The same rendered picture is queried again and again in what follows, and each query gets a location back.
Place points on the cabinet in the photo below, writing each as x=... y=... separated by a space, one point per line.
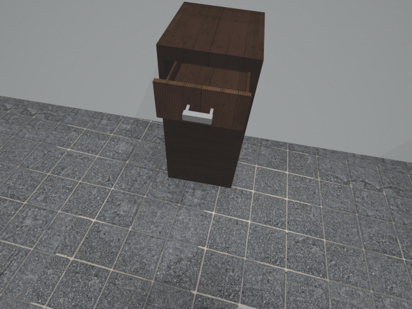
x=220 y=37

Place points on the drawer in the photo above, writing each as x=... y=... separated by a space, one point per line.
x=204 y=87

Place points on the handle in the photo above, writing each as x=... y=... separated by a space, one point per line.
x=193 y=116

